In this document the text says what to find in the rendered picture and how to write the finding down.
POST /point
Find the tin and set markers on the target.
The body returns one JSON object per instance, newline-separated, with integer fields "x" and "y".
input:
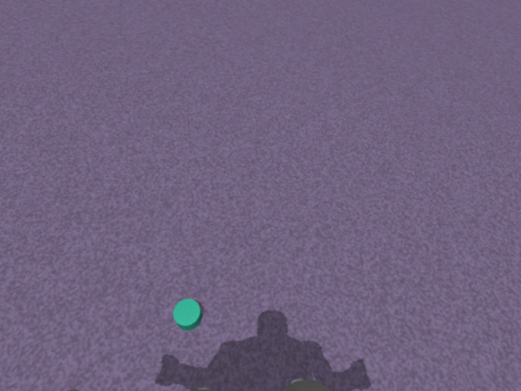
{"x": 187, "y": 314}

